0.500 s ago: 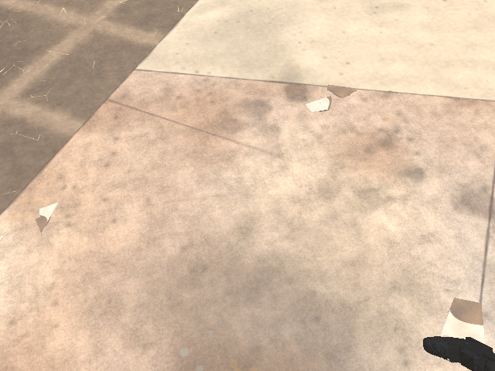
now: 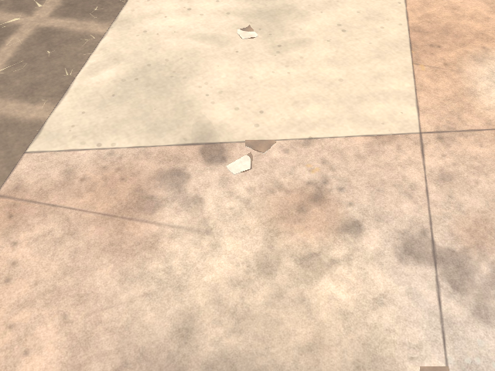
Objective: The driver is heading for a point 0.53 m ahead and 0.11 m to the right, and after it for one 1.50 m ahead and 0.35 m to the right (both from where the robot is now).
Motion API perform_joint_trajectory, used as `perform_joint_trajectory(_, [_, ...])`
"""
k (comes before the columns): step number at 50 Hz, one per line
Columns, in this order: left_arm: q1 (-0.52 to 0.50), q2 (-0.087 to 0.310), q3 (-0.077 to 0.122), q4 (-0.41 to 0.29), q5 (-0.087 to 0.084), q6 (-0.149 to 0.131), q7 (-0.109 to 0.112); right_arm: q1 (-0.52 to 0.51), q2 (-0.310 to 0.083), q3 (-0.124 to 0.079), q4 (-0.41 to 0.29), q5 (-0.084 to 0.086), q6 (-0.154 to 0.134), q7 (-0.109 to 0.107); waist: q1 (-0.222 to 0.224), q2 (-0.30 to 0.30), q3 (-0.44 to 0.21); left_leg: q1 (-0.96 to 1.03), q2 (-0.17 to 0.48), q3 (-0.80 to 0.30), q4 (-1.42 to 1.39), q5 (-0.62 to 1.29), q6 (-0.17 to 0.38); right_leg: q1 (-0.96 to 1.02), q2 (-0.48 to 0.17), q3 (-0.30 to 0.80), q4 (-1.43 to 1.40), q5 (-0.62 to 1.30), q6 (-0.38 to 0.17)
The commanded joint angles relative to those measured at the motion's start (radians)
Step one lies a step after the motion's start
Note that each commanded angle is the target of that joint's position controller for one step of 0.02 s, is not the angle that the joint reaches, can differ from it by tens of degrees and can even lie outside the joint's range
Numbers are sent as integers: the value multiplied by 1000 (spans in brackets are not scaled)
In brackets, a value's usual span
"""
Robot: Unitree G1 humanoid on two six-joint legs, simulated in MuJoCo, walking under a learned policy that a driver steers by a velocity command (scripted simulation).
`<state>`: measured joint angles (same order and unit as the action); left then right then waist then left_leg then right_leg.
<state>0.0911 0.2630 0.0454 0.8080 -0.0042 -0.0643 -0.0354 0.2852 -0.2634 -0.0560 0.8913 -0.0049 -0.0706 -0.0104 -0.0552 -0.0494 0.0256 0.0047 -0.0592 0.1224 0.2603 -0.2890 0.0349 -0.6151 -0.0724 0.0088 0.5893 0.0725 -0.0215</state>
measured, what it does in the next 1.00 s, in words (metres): walks ahead, turning right: right foot, then left foot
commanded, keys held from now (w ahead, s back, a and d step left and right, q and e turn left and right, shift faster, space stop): e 0.44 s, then no key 0.06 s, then w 0.50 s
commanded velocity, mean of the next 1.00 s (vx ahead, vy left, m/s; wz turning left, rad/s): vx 0.20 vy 0.00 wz -0.33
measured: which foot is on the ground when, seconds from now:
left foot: down 0.00-0.08, up 0.10-0.50, down 0.52-0.92, up 0.94-1.00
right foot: up 0.00-0.04, down 0.06-0.52, up 0.54-0.88, down 0.90-1.00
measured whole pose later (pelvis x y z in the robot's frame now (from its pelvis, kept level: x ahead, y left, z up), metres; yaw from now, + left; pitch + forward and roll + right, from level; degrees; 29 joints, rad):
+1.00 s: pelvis +0.23 -0.06 +0.00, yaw -20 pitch +3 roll +0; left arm 0.23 0.26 0.05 0.67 -0.01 -0.07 -0.02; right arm 0.36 -0.30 -0.05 0.82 0.03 -0.07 0.01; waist -0.03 0.03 -0.03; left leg -0.38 0.05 -0.03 0.98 -0.42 0.02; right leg -0.26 0.03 -0.02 0.48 -0.27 -0.04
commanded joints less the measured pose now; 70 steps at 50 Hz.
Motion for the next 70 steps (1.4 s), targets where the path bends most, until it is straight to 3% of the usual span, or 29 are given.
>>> perform_joint_trajectory(1, [-2,125,36,-91,7,-11,-21,-46,-191,-48,-54,19,21,-26,52,135,-40,18,298,-47,136,760,97,93,43,-34,-32,-126,-37])
perform_joint_trajectory(3, [181,210,78,-55,11,-15,-16,-29,-173,-44,-71,13,40,-40,126,49,-148,-47,202,12,480,698,18,358,74,-14,-142,128,-89])
perform_joint_trajectory(4, [232,302,97,-68,16,-6,3,48,-112,-21,-102,-32,34,-36,89,-156,-272,-330,100,24,821,165,-51,666,-142,263,-47,578,-204])
perform_joint_trajectory(5, [214,300,87,-97,17,2,7,102,-68,2,-117,-27,21,-19,58,-247,-428,-598,-59,-117,1104,-434,-90,882,-328,650,-127,571,-412])
perform_joint_trajectory(6, [191,235,74,-124,12,12,4,54,-149,-17,-106,2,15,-5,106,-85,-442,-637,13,-242,1161,-371,-72,820,-279,583,-174,356,-374])
perform_joint_trajectory(8, [87,169,55,-144,-4,28,15,-57,-144,-21,-128,16,33,-17,77,48,-217,-681,84,-208,1053,-227,-66,559,-184,398,-234,70,-274])
perform_joint_trajectory(12, [37,183,63,-175,20,47,35,-48,-124,-25,-142,-6,65,-41,25,-51,-148,-521,82,-189,811,-124,-83,290,-88,321,-297,-50,-239])
perform_joint_trajectory(15, [50,203,75,-189,6,55,55,-69,-113,-20,-150,-7,64,-47,39,-52,-189,-511,72,-206,686,-67,-106,314,-79,335,-280,-95,-230])
perform_joint_trajectory(25, [65,162,63,-221,-8,104,71,-40,-132,-33,-157,6,27,-11,28,-99,-160,-249,65,-191,162,112,-52,299,-7,416,-165,-255,-123])
perform_joint_trajectory(26, [108,109,46,-219,-2,104,71,-10,-192,-44,-163,-17,28,-12,39,39,-184,-139,245,-354,74,69,14,194,68,326,-19,-476,-63])
perform_joint_trajectory(27, [82,93,44,-258,-4,92,66,-28,-257,-59,-158,-45,40,-12,71,327,-104,-150,392,-607,-12,-10,155,-12,228,105,152,-647,-14])
perform_joint_trajectory(28, [69,161,59,-258,9,73,63,-59,-220,-52,-189,-52,35,-12,44,312,-85,-198,441,-711,-50,-159,224,-47,170,155,339,-634,9])
perform_joint_trajectory(29, [79,189,71,-239,0,67,56,-82,-190,-46,-199,-31,30,-17,51,244,-67,-186,397,-647,-46,-275,198,-75,152,163,414,-556,12])
perform_joint_trajectory(31, [113,152,64,-199,8,65,51,-69,-163,-38,-181,6,22,-22,51,213,-34,-123,323,-548,-51,-289,136,-130,127,134,460,-452,40])
perform_joint_trajectory(37, [-27,63,27,-230,-7,15,28,31,-174,-41,-150,14,14,-19,-24,223,0,-136,259,-365,-84,-73,132,9,70,-16,180,-325,52])
perform_joint_trajectory(41, [-30,80,27,-236,-23,-2,17,70,-213,-51,-134,28,16,-1,-28,240,9,-194,290,-360,-61,-71,155,183,84,-51,-11,-363,23])
perform_joint_trajectory(45, [189,122,51,-169,-28,-4,28,41,-145,-24,-130,26,16,13,101,171,-63,-372,236,-294,129,1,86,606,60,-6,-175,-268,-44])
perform_joint_trajectory(46, [334,188,67,-150,-12,-2,41,2,-63,3,-159,3,4,21,163,-11,-157,-522,145,-181,465,-59,20,801,-140,244,-222,-317,-105])
perform_joint_trajectory(47, [393,303,95,-137,1,2,33,10,-60,3,-212,20,-24,13,155,-261,-172,-799,57,-115,728,-250,-16,883,-324,612,-329,-528,-251])
perform_joint_trajectory(48, [379,223,74,-133,-3,-8,25,-30,-158,-22,-209,36,-37,10,166,-154,-97,-893,113,-182,883,-254,-12,828,-319,641,-356,-627,-281])
perform_joint_trajectory(49, [338,169,55,-137,-2,-15,22,-47,-175,-29,-209,43,-42,18,142,-124,-30,-932,146,-191,919,-157,5,783,-272,544,-366,-622,-254])
perform_joint_trajectory(52, [231,121,35,-151,6,-15,17,-67,-130,-24,-195,16,-38,30,83,-57,35,-863,200,-182,839,22,-7,623,-175,335,-423,-326,-214])
perform_joint_trajectory(58, [253,160,48,-115,-5,-15,36,-201,-50,12,-232,11,-30,46,100,-31,41,-691,153,-120,464,296,-56,495,-100,102,-456,-48,-186])
perform_joint_trajectory(62, [305,186,54,-67,-15,-5,45,-275,-73,7,-263,12,-39,64,106,-39,39,-552,96,-120,295,402,-24,516,-119,76,-387,125,-146])
perform_joint_trajectory(66, [257,193,57,-64,-14,10,54,-85,-149,-32,-208,-8,-37,58,-17,-39,-101,-272,39,-100,226,400,44,583,-84,55,-111,374,-69])
perform_joint_trajectory(67, [285,159,45,-71,0,11,56,0,-200,-44,-193,-17,-36,47,-44,22,-192,-70,120,-152,248,690,78,494,-21,20,79,237,-21])
perform_joint_trajectory(68, [446,59,11,-74,24,5,49,55,-268,-48,-199,-46,-27,38,11,259,-373,306,410,-470,324,1001,250,192,92,5,481,-359,49])
perform_joint_trajectory(69, [528,68,5,-27,5,5,43,81,-213,-33,-189,-21,-14,44,5,328,-545,373,496,-703,242,945,347,118,153,132,675,-793,71])
perform_joint_trajectory(70, [450,168,32,-28,-23,14,41,22,-184,-27,-198,0,0,48,-9,211,-445,245,442,-609,186,734,300,71,100,153,733,-756,70])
